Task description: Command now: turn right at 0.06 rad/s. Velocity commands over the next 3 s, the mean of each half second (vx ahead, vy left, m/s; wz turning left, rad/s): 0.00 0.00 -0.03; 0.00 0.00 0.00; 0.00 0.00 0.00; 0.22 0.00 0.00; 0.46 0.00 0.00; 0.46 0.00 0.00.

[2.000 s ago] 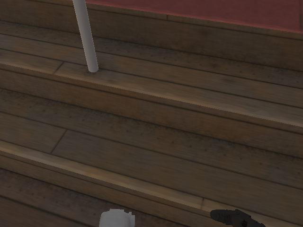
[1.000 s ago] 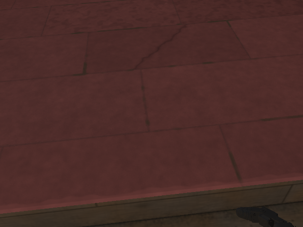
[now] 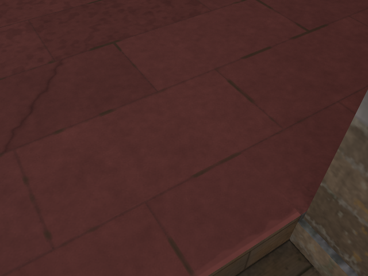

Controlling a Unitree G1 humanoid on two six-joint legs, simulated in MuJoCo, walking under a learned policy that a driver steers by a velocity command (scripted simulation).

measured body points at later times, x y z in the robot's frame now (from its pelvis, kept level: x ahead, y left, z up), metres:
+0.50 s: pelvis +0.01 -0.01 -0.02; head +0.02 -0.01 +0.43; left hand -0.02 +0.22 -0.17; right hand +0.20 -0.17 -0.12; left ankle +0.02 +0.13 -0.62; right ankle -0.05 -0.11 -0.77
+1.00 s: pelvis -0.01 -0.01 -0.04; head +0.00 +0.00 +0.42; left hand -0.06 +0.21 -0.19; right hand +0.13 -0.18 -0.16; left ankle +0.02 +0.13 -0.62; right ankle -0.06 -0.11 -0.79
